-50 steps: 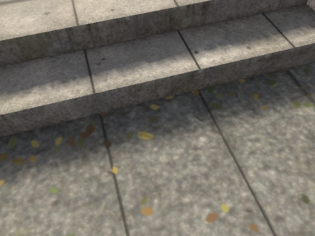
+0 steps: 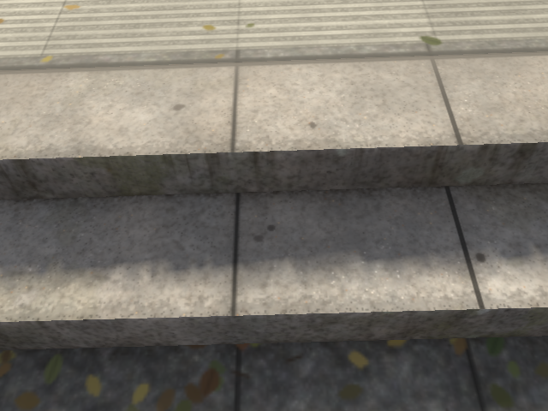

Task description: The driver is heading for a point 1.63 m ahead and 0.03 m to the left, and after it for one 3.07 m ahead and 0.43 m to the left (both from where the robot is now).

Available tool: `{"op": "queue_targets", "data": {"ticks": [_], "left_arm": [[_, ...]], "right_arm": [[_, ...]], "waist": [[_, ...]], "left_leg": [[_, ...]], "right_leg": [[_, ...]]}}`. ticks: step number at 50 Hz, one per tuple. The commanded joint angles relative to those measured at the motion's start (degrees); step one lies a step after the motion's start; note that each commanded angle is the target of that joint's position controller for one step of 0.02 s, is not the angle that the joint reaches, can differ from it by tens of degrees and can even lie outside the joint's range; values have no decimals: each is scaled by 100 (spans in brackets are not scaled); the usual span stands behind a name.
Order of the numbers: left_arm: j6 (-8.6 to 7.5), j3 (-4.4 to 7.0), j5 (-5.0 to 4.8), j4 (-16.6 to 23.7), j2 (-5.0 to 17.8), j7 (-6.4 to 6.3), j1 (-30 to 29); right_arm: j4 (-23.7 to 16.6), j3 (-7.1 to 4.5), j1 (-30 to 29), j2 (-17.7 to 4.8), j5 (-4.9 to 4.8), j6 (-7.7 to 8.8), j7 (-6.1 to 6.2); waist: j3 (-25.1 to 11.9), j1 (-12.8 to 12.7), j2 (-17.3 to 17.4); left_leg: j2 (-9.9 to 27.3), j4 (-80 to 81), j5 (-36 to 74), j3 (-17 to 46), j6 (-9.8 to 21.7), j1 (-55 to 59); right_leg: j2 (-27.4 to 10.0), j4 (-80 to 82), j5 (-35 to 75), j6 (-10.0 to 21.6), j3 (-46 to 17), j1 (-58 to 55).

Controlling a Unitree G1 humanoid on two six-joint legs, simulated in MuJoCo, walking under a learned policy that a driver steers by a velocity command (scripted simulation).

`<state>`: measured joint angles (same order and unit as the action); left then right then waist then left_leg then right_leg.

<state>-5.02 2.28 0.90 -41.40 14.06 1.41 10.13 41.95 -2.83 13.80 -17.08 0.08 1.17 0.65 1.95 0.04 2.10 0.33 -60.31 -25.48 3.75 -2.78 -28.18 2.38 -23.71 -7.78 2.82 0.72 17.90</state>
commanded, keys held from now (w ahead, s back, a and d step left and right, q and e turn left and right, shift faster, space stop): no key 0.92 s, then w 0.08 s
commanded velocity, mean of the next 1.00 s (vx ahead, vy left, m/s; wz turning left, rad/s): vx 0.05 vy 0.00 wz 0.02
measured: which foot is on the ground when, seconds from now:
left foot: up 0.00-0.18, down 0.20-1.00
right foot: down 0.00-1.00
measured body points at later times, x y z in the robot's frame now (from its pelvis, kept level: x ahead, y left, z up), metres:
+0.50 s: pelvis +0.08 +0.03 -0.01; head +0.09 +0.03 +0.44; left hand +0.19 +0.28 -0.13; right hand +0.24 -0.22 -0.11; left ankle +0.10 +0.15 -0.74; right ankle +0.05 -0.10 -0.74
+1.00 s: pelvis +0.08 +0.03 -0.01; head +0.08 +0.03 +0.44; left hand +0.13 +0.29 -0.15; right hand +0.18 -0.23 -0.14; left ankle +0.10 +0.15 -0.74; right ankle +0.05 -0.10 -0.74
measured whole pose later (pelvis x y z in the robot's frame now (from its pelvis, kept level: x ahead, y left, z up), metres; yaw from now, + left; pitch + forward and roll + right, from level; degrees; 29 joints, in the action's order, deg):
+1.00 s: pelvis +0.08 +0.03 -0.01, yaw +0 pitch -2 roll +0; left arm -0.1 0.8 0.1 -59.1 13.7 -1.9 12.3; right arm 55.4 -2.3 9.1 -13.5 0.1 -0.1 1.9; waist 1.3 -0.7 0.0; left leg -0.6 -31.8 -16.2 1.7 0.3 -14.8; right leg -0.4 -30.7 -19.5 -0.1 -0.4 9.7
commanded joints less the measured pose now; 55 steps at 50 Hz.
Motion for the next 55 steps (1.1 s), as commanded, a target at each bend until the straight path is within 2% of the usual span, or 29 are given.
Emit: {"op": "queue_targets", "data": {"ticks": [1, 4, 7, 9, 10, 11, 12, 13, 14, 15, 18, 23, 33, 46, 47, 49, 50, 52, 54, 55], "left_arm": [[-20, 156, 29, 252, 758, -19, -409], [67, 177, -29, 68, 865, -63, -237], [153, 134, -54, -58, 832, -60, -224], [169, 55, -78, -151, 681, -75, -188], [146, -4, -22, -216, 550, -73, -1], [112, -15, 89, -287, 515, -57, 377], [116, -63, 73, -356, 357, -74, 673], [161, -63, 66, -355, 482, -109, 333], [213, -35, 29, -334, 580, -139, 117], [263, -28, 12, -354, 599, -170, 85], [324, -28, 16, -410, 623, -203, 147], [358, -17, -32, -574, 624, -230, 91], [472, 7, -42, -1001, 661, -307, 26], [444, -40, -39, -1508, 618, -344, 115], [446, -56, -41, -1599, 558, -345, 248], [456, -7, -100, -1631, 703, -362, 297], [437, 8, -116, -1603, 748, -373, 307], [324, 35, -167, -1615, 812, -365, 520], [211, 121, -203, -1707, 1030, -339, 834], [179, 164, -215, -1697, 1137, -328, 782]], "right_arm": [[-204, -19, 515, -112, 32, -27, 51], [-216, -30, 209, -202, 29, -52, 65], [-269, -75, -107, -292, 45, -90, 71], [-303, -96, -259, -318, 108, -58, 93], [-379, -120, -320, -480, 156, -46, 129], [-460, -174, -387, -783, 138, -65, 177], [-398, -172, -549, -703, 78, -104, 179], [-419, -123, -648, -393, 37, -114, 130], [-400, -86, -644, -279, 74, -100, 100], [-382, -80, -623, -298, 103, -68, 79], [-284, -85, -534, -319, 66, 26, 64], [-178, -82, -601, -321, 47, 35, 75], [255, -82, -685, -291, 39, -1, 73], [955, -62, -693, -279, 32, -57, 129], [1062, -45, -591, -224, 33, -66, 133], [1159, -89, -537, -344, -14, -83, 148], [1165, -91, -560, -351, -24, -55, 149], [1150, -72, -650, -253, -63, 94, 115], [1113, -41, -783, -63, -99, 270, 36], [1104, -34, -786, -24, -134, 330, -2]], "waist": [[-829, 291, -900], [-1047, 134, -885], [-864, 77, -827], [-706, 132, -689], [-709, 71, -469], [-775, -206, 23], [-829, -389, 557], [-612, -168, 413], [-440, -75, 307], [-387, -64, 270], [-470, -70, 200], [-584, -69, -8], [-413, -89, -175], [-139, -67, -162], [-250, -71, -169], [67, -62, -280], [296, -79, -328], [558, -163, -487], [539, -235, -1031], [604, -181, -1248]], "left_leg": [[256, 1078, 592, -72, -123, 630], [210, 1892, 1423, -106, -98, 1043], [176, 2581, 1675, -117, 30, 1341], [154, 3545, 2250, -121, 201, 1832], [501, 3679, 2970, 248, 319, 2191], [899, 3439, 3695, 558, 520, 2535], [905, 3372, 2913, 579, 740, 2281], [633, 3432, 2171, 458, 665, 1885], [506, 3441, 2066, 386, 559, 1736], [445, 3403, 2238, 332, 499, 1701], [402, 3210, 2864, 260, 480, 1779], [371, 3068, 3335, 225, 525, 1883], [266, 3196, 2917, 120, 516, 1803], [143, 3458, 2094, -6, 431, 1766], [76, 3506, 1452, -67, 429, 1810], [-117, 3417, -437, -191, 491, 1430], [-127, 3392, -963, -169, 540, 1121], [-121, 3152, -979, -186, 584, 727], [-232, 2356, -112, -541, 507, 384], [-157, 2030, 236, -586, 547, 348]], "right_leg": [[-1318, 611, 4052, 1052, -743, -294], [-1329, 618, 3431, 1003, -648, -427], [-1337, 560, 2011, 900, -776, -339], [-1104, 386, 820, 563, -797, -207], [-924, 229, 195, 281, -771, -57], [-547, 0, -627, 40, -522, 226], [-324, 73, -993, -128, -252, 87], [-301, 17, -807, -234, -163, -111], [-303, -57, -671, -235, -156, -68], [-331, -113, -525, -211, -180, -79], [-402, -202, -66, -198, -242, -266], [-439, -337, 322, -240, -252, -471], [-452, -251, 162, -270, -258, -607], [-421, 8, -420, -253, -228, -420], [-375, 79, -987, -234, -182, -448], [-341, 121, -2470, -45, -249, -156], [-424, 207, -3053, 70, -401, -13], [-746, 461, -3545, 320, -912, -5], [-1439, 1007, -3814, 695, -1901, -408], [-1810, 1251, -3784, 885, -2370, -404]]}}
